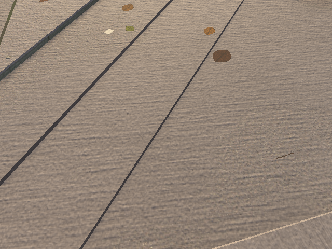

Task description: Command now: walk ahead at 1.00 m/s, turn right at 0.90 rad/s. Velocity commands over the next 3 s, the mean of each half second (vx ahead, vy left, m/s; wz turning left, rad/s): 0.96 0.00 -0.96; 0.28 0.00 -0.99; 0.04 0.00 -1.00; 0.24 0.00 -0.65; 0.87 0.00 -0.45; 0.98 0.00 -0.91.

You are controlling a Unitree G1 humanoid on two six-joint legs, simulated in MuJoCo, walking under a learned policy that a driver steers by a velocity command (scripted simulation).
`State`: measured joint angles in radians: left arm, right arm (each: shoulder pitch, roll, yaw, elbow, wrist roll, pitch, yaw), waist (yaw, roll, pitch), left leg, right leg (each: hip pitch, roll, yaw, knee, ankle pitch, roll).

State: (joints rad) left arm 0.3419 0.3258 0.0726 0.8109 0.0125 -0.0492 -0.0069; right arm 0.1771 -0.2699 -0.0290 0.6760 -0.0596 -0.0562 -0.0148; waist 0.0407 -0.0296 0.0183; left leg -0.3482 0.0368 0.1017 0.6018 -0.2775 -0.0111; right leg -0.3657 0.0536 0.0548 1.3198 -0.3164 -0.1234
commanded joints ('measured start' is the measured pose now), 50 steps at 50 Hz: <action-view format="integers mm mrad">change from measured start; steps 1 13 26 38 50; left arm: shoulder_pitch -93 14 -117 -83 -252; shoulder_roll -7 100 121 126 65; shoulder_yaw -11 15 36 48 53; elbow -130 -132 -29 -209 -260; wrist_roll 16 6 -12 -66 -45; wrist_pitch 24 30 -43 79 96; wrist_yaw -28 -67 29 56 -27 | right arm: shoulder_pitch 183 116 13 -55 -116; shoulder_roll -67 -265 -45 -90 -168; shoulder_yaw -31 -68 0 -59 -100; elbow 38 76 -78 -139 -5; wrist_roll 17 48 22 24 95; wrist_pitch -25 -29 2 -12 19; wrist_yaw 7 -15 39 -19 -12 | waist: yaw -64 217 -103 -38 -35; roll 115 135 80 -27 121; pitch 0 -109 -9 -224 -86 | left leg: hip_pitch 296 234 281 514 297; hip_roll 287 210 -52 482 244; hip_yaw -313 204 -59 -576 27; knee -336 8 83 -277 -211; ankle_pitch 55 1327 514 566 631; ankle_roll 107 39 -43 346 146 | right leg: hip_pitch -388 266 -264 -630 -81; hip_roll -126 47 82 -77 -103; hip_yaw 33 -230 251 83 -99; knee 47 -412 -859 537 -647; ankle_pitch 24 290 117 -224 149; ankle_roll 4 -111 -114 213 85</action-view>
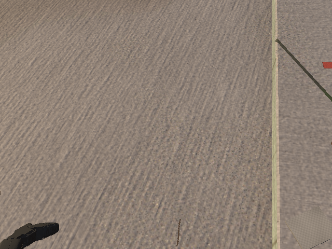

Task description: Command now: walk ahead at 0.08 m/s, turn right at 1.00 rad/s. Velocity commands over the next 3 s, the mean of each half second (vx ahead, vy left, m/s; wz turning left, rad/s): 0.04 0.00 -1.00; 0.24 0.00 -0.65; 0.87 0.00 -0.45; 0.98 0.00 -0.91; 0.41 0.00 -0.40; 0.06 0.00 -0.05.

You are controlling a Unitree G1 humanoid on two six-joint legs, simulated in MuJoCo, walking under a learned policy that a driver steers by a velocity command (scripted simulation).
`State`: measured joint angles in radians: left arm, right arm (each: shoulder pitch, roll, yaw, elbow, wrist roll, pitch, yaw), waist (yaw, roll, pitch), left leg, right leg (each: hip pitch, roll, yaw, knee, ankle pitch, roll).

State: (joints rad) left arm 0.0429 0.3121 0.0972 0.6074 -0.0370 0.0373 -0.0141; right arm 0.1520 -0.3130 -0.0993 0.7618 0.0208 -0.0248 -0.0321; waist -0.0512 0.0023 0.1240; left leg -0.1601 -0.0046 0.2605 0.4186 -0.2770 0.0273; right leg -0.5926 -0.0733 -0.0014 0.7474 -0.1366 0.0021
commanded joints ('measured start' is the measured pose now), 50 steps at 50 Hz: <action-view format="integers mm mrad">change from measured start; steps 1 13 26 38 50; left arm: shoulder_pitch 70 29 155 139 289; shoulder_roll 95 180 180 47 101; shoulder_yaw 40 68 73 1 -17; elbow -52 -108 -56 -56 80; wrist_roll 4 18 13 76 59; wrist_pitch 15 7 23 19 -101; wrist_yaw -21 57 51 -27 1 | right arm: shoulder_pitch -86 -78 -175 81 -10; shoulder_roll -129 -41 -62 -139 -72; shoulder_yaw -33 5 -6 -29 7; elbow -91 -149 -212 -101 -121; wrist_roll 17 -31 -42 -60 -53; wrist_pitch -11 4 18 50 28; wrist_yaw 8 22 -19 53 104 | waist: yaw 72 24 96 9 67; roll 82 -66 111 176 -112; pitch -192 -291 -137 -280 -58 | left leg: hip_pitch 104 -327 -52 72 -599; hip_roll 274 -50 271 272 104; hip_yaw -106 -345 -528 -176 -218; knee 42 434 -140 -21 535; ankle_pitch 667 -104 91 205 133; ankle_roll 89 -123 138 113 -83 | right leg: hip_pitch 207 339 -107 291 536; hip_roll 51 -17 89 127 -104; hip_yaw -63 419 137 -103 272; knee -128 -344 552 -107 -663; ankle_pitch -51 265 -242 -314 -337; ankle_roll -65 -253 53 6 -201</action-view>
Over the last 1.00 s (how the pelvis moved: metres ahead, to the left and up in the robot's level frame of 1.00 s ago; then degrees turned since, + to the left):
0.74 -0.16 -0.09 -58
